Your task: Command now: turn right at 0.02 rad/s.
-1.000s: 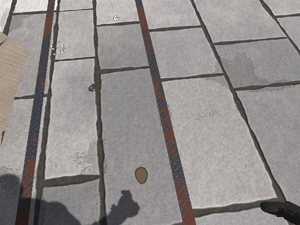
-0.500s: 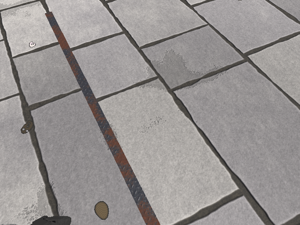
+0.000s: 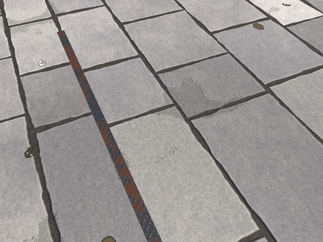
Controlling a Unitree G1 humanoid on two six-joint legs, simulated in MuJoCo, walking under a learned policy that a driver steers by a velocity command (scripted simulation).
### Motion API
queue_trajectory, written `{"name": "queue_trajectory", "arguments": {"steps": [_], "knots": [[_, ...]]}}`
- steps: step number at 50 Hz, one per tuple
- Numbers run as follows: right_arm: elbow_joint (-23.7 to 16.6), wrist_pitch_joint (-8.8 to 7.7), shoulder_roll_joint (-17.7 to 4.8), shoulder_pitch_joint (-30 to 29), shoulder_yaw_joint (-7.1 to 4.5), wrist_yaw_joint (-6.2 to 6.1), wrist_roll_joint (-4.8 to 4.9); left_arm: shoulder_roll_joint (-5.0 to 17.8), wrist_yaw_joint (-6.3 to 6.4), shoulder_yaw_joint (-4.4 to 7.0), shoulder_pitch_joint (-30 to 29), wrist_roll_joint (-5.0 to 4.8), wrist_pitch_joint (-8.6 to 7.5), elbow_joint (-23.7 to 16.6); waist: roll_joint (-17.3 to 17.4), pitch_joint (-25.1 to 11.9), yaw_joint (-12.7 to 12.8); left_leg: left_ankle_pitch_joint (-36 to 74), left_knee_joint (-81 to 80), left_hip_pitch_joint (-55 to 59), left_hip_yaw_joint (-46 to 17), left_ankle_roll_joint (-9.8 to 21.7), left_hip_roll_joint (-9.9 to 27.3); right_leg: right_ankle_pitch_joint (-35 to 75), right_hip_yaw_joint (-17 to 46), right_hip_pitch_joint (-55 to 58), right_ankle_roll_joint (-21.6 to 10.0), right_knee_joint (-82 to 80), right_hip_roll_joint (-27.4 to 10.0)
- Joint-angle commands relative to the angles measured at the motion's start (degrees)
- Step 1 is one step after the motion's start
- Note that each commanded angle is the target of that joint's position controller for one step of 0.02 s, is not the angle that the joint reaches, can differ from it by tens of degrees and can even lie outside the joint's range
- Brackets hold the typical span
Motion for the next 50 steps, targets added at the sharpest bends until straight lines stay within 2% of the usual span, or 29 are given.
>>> {"name": "queue_trajectory", "arguments": {"steps": [1,5,7,8,10,12,14,15,17,18,19,20,21,23,25,28,31,34,37,39,40,41,42,43,44,45,46,47,50], "knots": [[-1.4,-0.45,-7.1,0.0,-1.37,-0.25,0.16,5.5,0.37,1.24,-1.7,-0.17,-0.83,-1.3,0.2,-2.0,-0.6,6.0,-7.2,-3.6,-2.9,1.4,2.7,10.2,1.9,4.8,-1.3,-3.0,-1.7],[-0.1,-0.3,-6.8,0.2,-1.25,-0.19,0.27,5.9,0.76,1.23,-0.9,-0.3,-0.71,1.6,0.0,-1.9,-0.5,8.0,-7.4,-2.9,-2.5,1.5,2.2,11.2,1.7,5.5,-1.1,-3.2,-1.8],[1.2,0.11,-7.6,1.8,-1.61,-0.38,0.76,5.5,0.94,1.19,0.4,-0.66,-0.5,3.4,1.8,-2.1,-0.6,-6.0,-9.1,-3.0,-3.0,2.9,1.8,-2.5,-1.4,4.3,-1.3,-0.9,0.9],[1.2,0.37,-9.1,2.0,-2.16,-0.55,1.15,5.6,0.97,1.3,0.2,-0.91,-0.6,3.6,4.2,0.0,-0.9,-16.0,-10.9,-3.7,-5.7,4.8,3.2,-11.0,-3.2,0.5,-1.4,1.8,2.5],[1.4,0.08,-11.9,4.5,-3.17,-0.81,1.76,5.1,0.65,1.21,-2.7,-1.27,-1.87,2.5,9.5,4.8,-2.3,-29.8,-18.1,-2.7,-18.0,10.0,12.1,-13.4,-5.3,-9.4,-1.9,10.1,2.7],[1.7,-1.12,-12.7,5.1,-3.84,-1.05,1.94,4.4,-0.21,1.07,-4.4,-1.97,-3.65,1.8,10.8,8.3,-2.4,-27.1,-21.1,-2.5,-25.6,13.8,18.4,-12.4,-2.2,-14.3,-3.5,15.8,-1.3],[1.1,-1.96,-11.5,3.2,-3.9,-0.79,2.26,4.4,-1.13,1.13,-3.1,-2.52,-4.98,2.5,9.6,7.8,-0.8,-19.5,-19.4,-0.4,-22.0,12.6,17.4,-14.3,-1.9,-13.1,-5.2,10.8,-2.8],[0.5,-1.96,-11.4,0.7,-3.97,-0.58,2.8,4.1,-1.43,1.25,-0.3,-2.59,-5.44,4.0,8.7,6.6,1.3,-16.0,-17.7,-3.2,-17.4,10.9,14.7,-10.5,-3.5,-5.6,-5.7,3.7,-2.0],[-0.3,-1.98,-9.5,-1.4,-3.51,-0.15,2.67,5.4,-1.52,2.44,9.8,-1.94,-5.45,9.1,5.0,2.0,5.3,-6.2,-8.3,-11.7,-8.4,7.5,8.0,-0.1,-4.5,13.5,-4.9,-2.3,1.1],[-1.3,-2.35,-5.7,-2.6,-2.38,0.24,1.76,8.8,-1.11,3.44,16.7,-1.74,-5.5,10.4,-6.4,-1.1,7.6,-2.0,10.3,-18.4,-0.8,3.6,2.2,-5.7,10.4,21.0,-8.0,-9.3,-8.6],[-4.1,-3.27,-4.4,-3.2,-2.15,-0.08,2.04,14.5,-1.86,4.31,21.8,-1.59,-6.01,11.1,-19.4,-3.3,8.1,-13.1,26.0,-30.0,0.5,1.6,-4.2,-13.0,34.9,26.9,-16.4,-18.4,-20.0],[-3.9,-4.04,-7.5,-3.4,-2.95,0.0,3.18,10.0,-2.08,2.62,17.6,-0.99,-7.0,10.3,-11.0,-0.5,5.8,-14.8,36.1,-34.8,-5.4,2.6,-0.9,-16.4,37.0,24.4,-18.1,-18.8,-22.1],[-3.6,-4.72,-8.0,-2.7,-3.08,0.56,4.03,7.2,-2.11,1.71,13.5,-1.07,-7.67,8.9,-7.4,2.4,3.9,-8.9,38.6,-37.5,-6.8,4.1,1.7,-15.7,31.1,22.8,-16.3,-18.7,-20.1],[-2.7,-5.31,-8.2,-2.9,-3.57,0.94,3.04,6.3,-2.47,0.9,9.5,-1.2,-7.88,7.7,-4.0,3.8,2.2,0.7,35.3,-37.5,-5.2,4.9,5.1,-5.6,20.6,20.7,-12.6,-19.8,-16.3],[-2.6,-5.0,-7.1,-3.2,-3.76,1.7,2.29,4.2,-2.26,-0.02,11.1,-0.75,-7.21,8.3,-5.1,2.7,1.9,5.5,30.9,-33.5,-3.3,3.8,6.2,6.5,12.5,18.9,-10.8,-20.3,-13.1],[-4.4,-4.16,-4.6,-7.8,-3.17,2.07,1.78,6.0,-1.24,-0.02,13.7,-0.59,-6.51,9.1,-3.7,3.3,2.7,9.7,22.9,-33.5,-0.7,1.1,5.4,15.9,7.3,17.2,-11.7,-21.3,-11.9],[-6.9,-4.06,-3.2,-14.6,-2.28,2.26,1.95,7.5,-0.5,0.09,14.2,-0.5,-6.24,9.1,-4.1,5.1,4.0,16.8,10.6,-28.7,1.2,0.3,3.5,15.3,3.5,12.4,-11.3,-23.4,-10.5],[-8.5,-4.1,-3.7,-18.6,-2.02,2.81,2.33,7.6,-0.32,0.29,16.8,-1.12,-6.23,10.3,-4.5,6.9,4.6,20.4,4.5,-25.8,1.8,1.2,2.3,14.7,2.0,12.6,-11.4,-24.6,-11.7],[-9.8,-4.53,-5.1,-19.6,-2.31,3.64,2.46,8.0,-0.21,0.81,16.4,-1.64,-5.77,10.8,-4.4,6.6,2.9,18.8,1.0,-25.0,0.6,3.7,2.1,20.3,1.1,18.3,-10.3,-21.7,-14.1],[-9.1,-4.71,-7.4,-15.0,-3.42,3.76,2.36,9.5,-0.16,1.41,14.7,-1.35,-5.19,10.3,-5.9,2.2,-0.4,15.3,1.1,-17.5,2.0,5.5,-0.3,37.1,0.2,21.3,-9.1,-15.0,-14.8],[-7.2,-4.65,-9.1,-8.0,-4.55,3.51,2.06,9.7,-0.1,1.53,13.6,-0.93,-4.51,10.1,-6.7,-2.1,-4.3,14.5,1.2,-8.8,3.3,6.7,-2.5,48.1,-1.1,21.0,-7.9,-6.1,-13.3],[-4.3,-4.43,-11.2,1.2,-5.73,3.1,1.75,8.9,-0.05,1.19,13.4,-0.57,-3.99,9.7,-6.2,-7.7,-8.4,18.4,0.6,4.0,3.1,8.2,-2.4,49.9,-2.6,16.2,-5.6,6.0,-10.3],[-2.4,-4.28,-15.2,10.0,-6.48,2.5,0.35,6.3,-0.02,0.23,15.0,0.63,-4.0,8.3,2.2,-16.0,-9.3,29.2,3.5,22.5,-10.5,11.6,9.5,27.9,-3.7,1.7,-3.5,24.4,-5.7],[-1.6,-4.21,-16.4,10.5,-6.23,3.07,-0.21,-2.0,-0.66,-1.94,24.1,-0.26,-4.93,9.7,17.9,-26.0,-3.7,29.9,-5.0,35.8,-37.4,22.4,23.3,-22.4,1.3,-14.6,-0.3,45.0,6.2],[-2.1,-4.24,-11.7,7.9,-5.03,3.25,0.78,4.2,-0.87,-0.48,20.0,-1.6,-6.16,10.5,10.2,-23.0,-5.4,30.8,-8.3,29.7,-36.1,20.2,20.5,-23.1,9.0,-16.5,-1.0,51.3,3.9],[-3.0,-4.47,-9.4,1.9,-4.25,3.05,1.08,6.2,-0.83,0.21,14.4,-2.83,-6.65,8.7,7.8,-13.6,-3.8,35.4,-8.6,20.5,-25.2,18.0,18.8,-19.4,6.2,-19.5,-1.3,51.3,1.3],[-3.6,-4.83,-7.7,-2.5,-3.58,3.1,0.94,6.4,-0.24,0.27,11.6,-2.45,-6.65,8.2,1.6,-9.6,-1.8,40.8,-9.7,11.9,-18.5,16.3,16.6,-14.9,4.0,-17.5,-1.1,48.3,-2.1],[-3.5,-5.15,-6.3,-4.6,-3.21,3.2,0.7,6.4,0.35,0.88,10.0,-1.74,-6.15,8.0,0.7,-6.7,-0.4,43.6,-11.3,5.3,-13.8,15.3,14.5,-12.7,3.0,-15.3,-0.9,44.9,-3.7],[-1.4,-5.54,-4.4,-4.8,-2.23,3.21,-1.03,2.6,0.76,0.66,12.0,-1.19,-4.04,8.1,3.0,-6.5,2.9,47.5,-14.5,-4.5,-7.6,15.4,12.1,-9.6,2.9,-6.5,-0.8,36.7,-5.6]]}}
Next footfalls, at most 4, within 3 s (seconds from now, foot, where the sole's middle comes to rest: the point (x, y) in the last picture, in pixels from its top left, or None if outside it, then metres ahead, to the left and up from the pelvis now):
0.82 left None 0.46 0.11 -0.77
1.32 right None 0.49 -0.11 -0.77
1.78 left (127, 186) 0.77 0.19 -0.77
2.28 right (148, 148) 1.00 0.10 -0.77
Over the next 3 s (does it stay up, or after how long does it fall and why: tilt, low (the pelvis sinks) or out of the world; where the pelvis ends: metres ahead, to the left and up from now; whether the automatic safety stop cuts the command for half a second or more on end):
stays up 0.86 0.17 0.00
